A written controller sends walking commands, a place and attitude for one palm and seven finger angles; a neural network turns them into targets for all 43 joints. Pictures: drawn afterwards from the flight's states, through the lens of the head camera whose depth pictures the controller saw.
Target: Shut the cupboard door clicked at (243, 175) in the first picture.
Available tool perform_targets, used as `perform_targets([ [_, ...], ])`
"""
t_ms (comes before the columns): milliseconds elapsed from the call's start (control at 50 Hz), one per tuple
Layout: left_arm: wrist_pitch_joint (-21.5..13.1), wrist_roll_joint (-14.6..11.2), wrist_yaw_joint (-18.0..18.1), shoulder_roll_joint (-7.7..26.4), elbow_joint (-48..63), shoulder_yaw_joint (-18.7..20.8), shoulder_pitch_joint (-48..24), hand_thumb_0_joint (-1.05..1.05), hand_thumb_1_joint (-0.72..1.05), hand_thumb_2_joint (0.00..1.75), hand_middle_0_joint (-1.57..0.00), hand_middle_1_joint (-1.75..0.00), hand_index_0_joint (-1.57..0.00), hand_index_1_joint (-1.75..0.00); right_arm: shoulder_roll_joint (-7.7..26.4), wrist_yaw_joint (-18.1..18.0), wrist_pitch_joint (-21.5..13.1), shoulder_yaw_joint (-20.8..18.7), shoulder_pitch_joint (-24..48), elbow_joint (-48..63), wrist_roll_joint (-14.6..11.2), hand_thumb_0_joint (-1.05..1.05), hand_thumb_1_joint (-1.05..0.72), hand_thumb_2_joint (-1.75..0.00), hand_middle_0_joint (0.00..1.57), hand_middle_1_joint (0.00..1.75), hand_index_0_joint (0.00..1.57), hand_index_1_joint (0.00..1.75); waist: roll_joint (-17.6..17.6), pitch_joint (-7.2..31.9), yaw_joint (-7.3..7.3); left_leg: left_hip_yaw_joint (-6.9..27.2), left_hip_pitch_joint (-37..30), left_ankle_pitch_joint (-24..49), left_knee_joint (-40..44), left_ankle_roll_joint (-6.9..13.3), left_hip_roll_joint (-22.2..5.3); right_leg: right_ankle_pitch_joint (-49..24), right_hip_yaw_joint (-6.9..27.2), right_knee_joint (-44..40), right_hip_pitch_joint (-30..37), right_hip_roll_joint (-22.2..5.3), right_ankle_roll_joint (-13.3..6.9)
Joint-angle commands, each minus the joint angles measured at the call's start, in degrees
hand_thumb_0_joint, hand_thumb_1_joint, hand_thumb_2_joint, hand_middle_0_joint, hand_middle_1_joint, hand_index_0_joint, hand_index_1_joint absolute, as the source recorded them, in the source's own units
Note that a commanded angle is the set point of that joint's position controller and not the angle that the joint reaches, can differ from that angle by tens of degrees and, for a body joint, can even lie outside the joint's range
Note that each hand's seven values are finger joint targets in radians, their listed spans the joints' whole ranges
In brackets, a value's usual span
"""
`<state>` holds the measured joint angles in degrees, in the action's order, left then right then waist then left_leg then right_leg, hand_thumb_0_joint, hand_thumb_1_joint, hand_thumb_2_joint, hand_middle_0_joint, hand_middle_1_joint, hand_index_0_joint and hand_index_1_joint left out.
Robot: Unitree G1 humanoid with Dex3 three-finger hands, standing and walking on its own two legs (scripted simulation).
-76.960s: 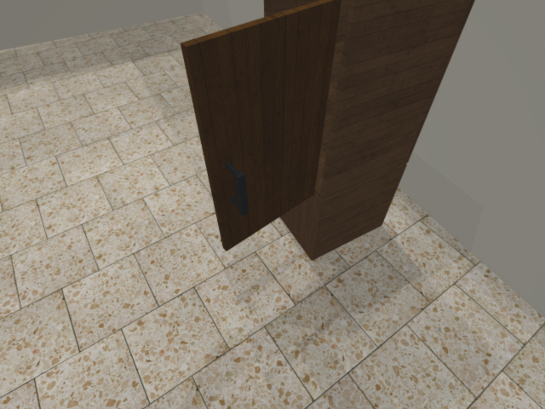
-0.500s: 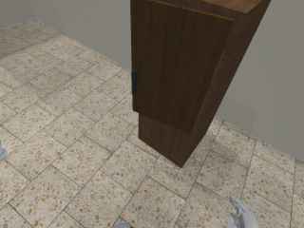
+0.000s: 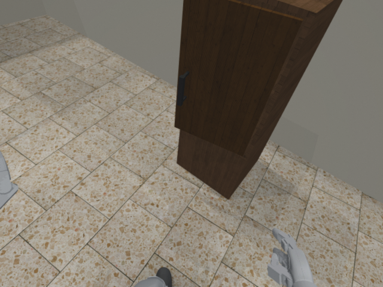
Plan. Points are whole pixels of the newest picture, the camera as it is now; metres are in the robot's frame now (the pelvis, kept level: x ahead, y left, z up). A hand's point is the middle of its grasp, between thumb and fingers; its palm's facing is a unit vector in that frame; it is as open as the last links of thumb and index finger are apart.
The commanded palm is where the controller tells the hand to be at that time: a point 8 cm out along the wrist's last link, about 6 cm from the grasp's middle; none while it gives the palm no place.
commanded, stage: stop stepping back and stand still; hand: left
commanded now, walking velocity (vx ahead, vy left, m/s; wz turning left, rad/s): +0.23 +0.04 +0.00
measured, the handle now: (183, 88) +0.82 +0.12 -0.07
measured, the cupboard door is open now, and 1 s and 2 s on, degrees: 11 11 11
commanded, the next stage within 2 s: let the arm hang, fingers relaxed in 1.30 s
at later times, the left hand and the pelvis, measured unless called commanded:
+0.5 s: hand out of the picture +0.10 +0.38 +0.18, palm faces +0.58 -0.76 -0.30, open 7.4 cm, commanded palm +0.02 +0.40 +0.19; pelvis -0.11 +0.09 +0.00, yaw +2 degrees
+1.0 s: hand out of the picture +0.13 +0.30 +0.17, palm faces +0.38 -0.81 -0.45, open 7.4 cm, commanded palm +0.07 +0.35 +0.19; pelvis -0.08 +0.06 +0.01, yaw -2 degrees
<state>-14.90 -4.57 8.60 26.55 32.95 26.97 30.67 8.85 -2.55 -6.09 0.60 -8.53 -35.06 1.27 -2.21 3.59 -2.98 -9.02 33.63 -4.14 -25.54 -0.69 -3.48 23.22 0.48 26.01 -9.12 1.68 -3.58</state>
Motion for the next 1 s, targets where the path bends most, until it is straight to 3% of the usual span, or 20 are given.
perform_targets([
  [0, -1.8, 1.6, 1.4, 8.7, 3.8, 0.7, -12.1, 0.00, 0.90, 0.90, -0.20, -0.30, -0.20, -0.30, 7.8, -1.4, -1.9, -3.0, 0.0, 3.8, -0.3, 0.00, -0.90, -0.90, 0.20, 0.30, 0.20, 0.30, -7.4, 5.2, 5.00, 7.8, -25.3, -12.0, -17.8, -2.8, 1.2, -14.6, 8.8, -8.9, -21.5, -16.3, -3.4],
  [20, -0.3, 1.3, 1.1, 9.0, 5.4, 0.7, -15.3, 0.00, 0.90, 0.90, -0.20, -0.30, -0.20, -0.30, 9.3, -2.0, -2.0, -4.1, 0.2, 4.4, -1.3, 0.00, -0.90, -0.90, 0.20, 0.30, 0.20, 0.30, -8.7, 4.7, 5.61, 7.7, -30.1, -9.9, -16.5, -2.6, 2.0, -7.3, 5.6, -6.6, -25.0, -12.7, -2.4],
  [60, 2.0, 0.7, 0.4, 7.9, 3.6, 1.2, -11.2, 0.00, 0.90, 0.90, -0.20, -0.30, -0.20, -0.30, 10.6, -3.0, -1.5, -3.4, 1.2, 6.2, -1.6, 0.00, -0.90, -0.90, 0.20, 0.30, 0.20, 0.30, 9.2, -1.8, 5.38, 15.3, -23.6, -18.7, 0.9, -0.5, -2.8, 7.4, -1.3, 1.8, -24.2, -3.4, 1.7],
  [100, 1.9, -0.2, 0.2, 9.8, 9.0, 5.2, -8.6, 0.00, 0.90, 0.90, -0.20, -0.30, -0.20, -0.30, 11.1, -2.6, -1.8, -3.0, 2.9, 8.7, -1.4, 0.00, -0.90, -0.90, 0.20, 0.30, 0.20, 0.30, 24.1, 1.0, 2.63, 26.7, -9.1, -47.2, 27.2, -5.5, -9.1, 14.7, -7.2, 18.4, -7.0, 8.5, 2.3],
  [120, 1.7, -0.7, 0.0, 13.7, 11.9, 8.5, -7.6, 0.00, 0.90, 0.90, -0.20, -0.30, -0.20, -0.30, 10.9, -2.3, -2.0, -3.5, 2.9, 9.1, -1.1, 0.00, -0.90, -0.90, 0.20, 0.30, 0.20, 0.30, 23.8, 4.1, 1.79, 27.5, -8.5, -47.0, 30.2, -9.3, -9.0, 14.5, -7.5, 23.6, -2.3, 10.6, 2.0],
  [160, 1.4, -1.8, -1.0, 13.6, 17.0, 10.0, -1.4, 0.00, 0.90, 0.90, -0.20, -0.30, -0.20, -0.30, 9.0, -0.6, -2.8, -4.7, 2.2, 10.4, -0.4, 0.00, -0.90, -0.90, 0.20, 0.30, 0.20, 0.30, 23.5, 9.5, 0.24, 12.5, -6.2, -34.3, 27.2, -14.5, -3.7, 14.7, -12.4, 21.6, 9.8, 12.5, 1.2],
  [180, 1.5, -2.1, -1.0, 13.5, 15.9, 10.9, 5.5, 0.00, 0.90, 0.90, -0.20, -0.30, -0.20, -0.30, 8.2, 0.2, -2.7, -4.9, 0.8, 10.3, -0.8, 0.00, -0.90, -0.90, 0.20, 0.30, 0.20, 0.30, 20.0, 11.0, -0.60, 3.6, -7.6, -28.1, 16.8, -14.4, 1.2, 14.4, -13.3, 11.4, 11.6, 10.3, -0.7],
  [200, 1.6, -1.6, -0.6, 13.4, 16.6, 10.8, 10.6, 0.00, 0.90, 0.90, -0.20, -0.30, -0.20, -0.30, 7.6, 1.0, -2.4, -4.6, -0.5, 9.8, -2.4, 0.00, -0.90, -0.90, 0.20, 0.30, 0.20, 0.30, 5.0, 9.9, -0.78, -4.9, -12.8, -23.0, -11.7, -11.5, 7.9, 13.3, -6.1, -4.3, 1.1, 0.4, -4.4],
  [220, 1.7, -1.8, -0.2, 13.9, 17.7, 12.1, 12.0, 0.00, 0.90, 0.90, -0.20, -0.30, -0.20, -0.30, 8.8, 1.0, -2.0, -5.5, -1.4, 8.7, -3.4, 0.00, -0.90, -0.90, 0.20, 0.30, 0.20, 0.30, -17.3, 4.4, 0.95, 7.7, -16.3, -22.8, -46.4, -6.2, 6.7, 13.7, 19.1, -14.5, -23.9, -18.9, -9.7],
  [240, 2.4, -1.6, 0.1, 13.5, 20.8, 10.3, 3.3, 0.00, 0.90, 0.90, -0.20, -0.30, -0.20, -0.30, 9.7, 0.4, -0.7, -4.7, -1.4, 6.7, -1.5, 0.00, -0.90, -0.90, 0.20, 0.30, 0.20, 0.30, -10.1, -1.5, 4.62, 13.0, -2.0, -21.5, -56.9, -2.8, 4.4, 12.7, 21.9, -15.7, -27.2, -23.4, -13.2],
  [280, 2.2, 0.7, 1.8, 10.5, 6.7, 8.0, -3.4, 0.00, 0.90, 0.90, -0.20, -0.30, -0.20, -0.30, 7.5, -0.5, -0.6, -1.9, -1.2, 6.3, -0.5, 0.00, -0.90, -0.90, 0.20, 0.30, 0.20, 0.30, -0.5, -3.6, 5.07, 11.7, -3.0, -19.7, -37.4, -0.8, -2.2, 17.6, 16.0, -13.9, -20.8, -17.2, -6.6],
  [360, 2.8, 3.3, 3.1, 6.3, -0.2, 0.1, -14.8, 0.00, 0.90, 0.90, -0.20, -0.30, -0.20, -0.30, 10.8, -3.5, -1.8, -3.0, -1.6, 3.7, -0.8, 0.00, -0.90, -0.90, 0.20, 0.30, 0.20, 0.30, 2.3, -7.5, 5.57, 4.4, -20.1, -22.0, -7.8, 1.7, 1.0, 17.5, 7.0, -3.6, -21.9, -11.0, -3.6],
  [400, 1.5, 3.4, 3.4, 6.7, 5.0, -0.2, -17.1, 0.00, 0.90, 0.90, -0.20, -0.30, -0.20, -0.30, 12.9, -4.1, -3.0, -3.1, -2.1, 5.7, -1.2, 0.00, -0.90, -0.90, 0.20, 0.30, 0.20, 0.30, 21.9, -7.3, 5.31, 28.8, -23.4, -33.9, 10.5, 7.9, -12.1, 9.0, -1.1, 19.5, -26.4, -1.1, 1.8],
  [440, -0.2, 3.4, 2.3, 10.2, 8.4, 2.7, -14.5, 0.00, 0.90, 0.90, -0.20, -0.30, -0.20, -0.30, 10.2, -3.2, -3.7, -2.3, -1.2, 5.4, -0.6, 0.00, -0.90, -0.90, 0.20, 0.30, 0.20, 0.30, 17.1, -5.3, 5.39, 41.8, -18.8, -41.0, 18.7, 9.2, -18.8, 4.2, 0.8, 35.8, -27.1, -1.0, 2.9],
  [480, 0.0, 3.4, 1.4, 8.2, 13.0, 2.0, -10.1, 0.00, 0.90, 0.90, -0.20, -0.30, -0.20, -0.30, 10.0, -1.6, -4.0, -2.9, 0.4, 5.9, -0.6, 0.00, -0.90, -0.90, 0.20, 0.30, 0.20, 0.30, 8.1, -4.8, 4.44, 33.8, -17.6, -34.5, 16.8, 8.8, -17.7, -1.5, 1.6, 36.5, -25.5, -3.1, 3.0],
  [560, 0.7, 3.6, 1.6, 8.1, 14.7, 3.1, -2.6, 0.00, 0.90, 0.90, -0.20, -0.30, -0.20, -0.30, 8.9, -0.6, -2.9, -2.3, 0.6, 6.1, -0.4, 0.00, -0.90, -0.90, 0.20, 0.30, 0.20, 0.30, 15.5, -3.2, 3.60, 19.8, -15.1, -31.8, 18.0, 4.1, -12.9, -6.1, -3.5, 27.2, -17.8, -1.4, 3.3],
  [760, 4.8, 1.6, 1.7, 7.8, 4.4, 2.6, -0.8, 0.00, 0.90, 0.90, -0.20, -0.30, -0.20, -0.30, 8.9, -2.2, 0.5, -1.6, -0.7, 8.0, -1.0, 0.00, -0.90, -0.90, 0.20, 0.30, 0.20, 0.30, 11.1, -0.5, 4.60, 11.3, -19.7, -18.0, 11.0, 3.0, -9.5, -7.2, -7.8, -3.9, -0.7, 0.9, 3.2],
  [860, 3.6, 1.4, 2.8, 9.2, 6.9, 4.2, -2.7, 0.00, 0.90, 0.90, -0.20, -0.30, -0.20, -0.30, 8.2, -1.4, 0.2, -2.2, -1.9, 7.3, -1.7, 0.00, -0.90, -0.90, 0.20, 0.30, 0.20, 0.30, -0.2, 6.5, 5.04, 5.9, -13.0, -3.3, -9.2, 0.6, -2.0, -36.5, 7.2, -1.0, 7.1, -12.5, -2.4],
  [900, 3.4, 1.3, 3.2, 9.4, 7.5, 4.9, -0.7, 0.00, 0.90, 0.90, -0.20, -0.30, -0.20, -0.30, 8.0, -1.0, 0.6, -2.4, 0.6, 8.3, -2.7, 0.00, -0.90, -0.90, 0.20, 0.30, 0.20, 0.30, -7.5, 5.3, 3.27, 5.5, -6.2, -14.7, -17.0, 0.1, 1.3, -52.4, 10.9, -1.2, 11.0, -16.2, -3.8],
  [980, 1.5, 2.1, 3.6, 9.5, 6.9, 6.7, 0.5, 0.00, 0.90, 0.90, -0.20, -0.30, -0.20, -0.30, 7.4, -1.9, 1.6, -1.7, 0.6, 8.3, -1.9, 0.00, -0.90, -0.90, 0.20, 0.30, 0.20, 0.30, 0.1, 1.5, 3.59, 5.4, -6.8, -14.2, -11.6, 0.5, 1.2, -49.0, 7.2, 0.8, 9.0, -15.6, -3.9],
])
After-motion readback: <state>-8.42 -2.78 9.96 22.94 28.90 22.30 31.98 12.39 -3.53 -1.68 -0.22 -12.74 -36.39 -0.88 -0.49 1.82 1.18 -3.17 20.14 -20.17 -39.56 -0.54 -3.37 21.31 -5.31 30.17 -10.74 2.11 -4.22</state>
